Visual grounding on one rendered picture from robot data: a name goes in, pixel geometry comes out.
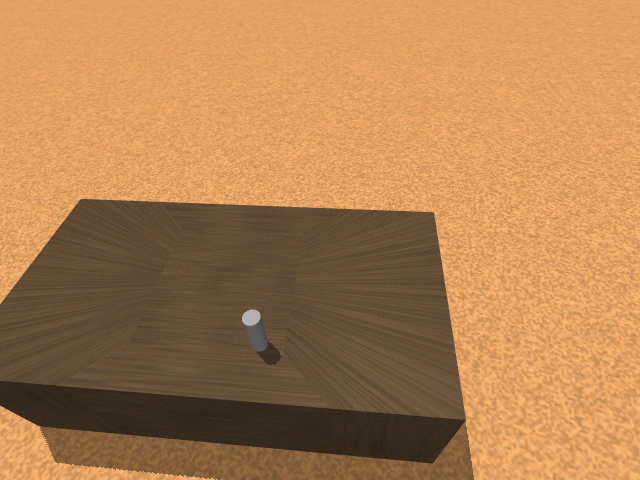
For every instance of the can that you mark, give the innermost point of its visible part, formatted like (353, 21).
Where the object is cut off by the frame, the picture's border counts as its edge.
(255, 330)

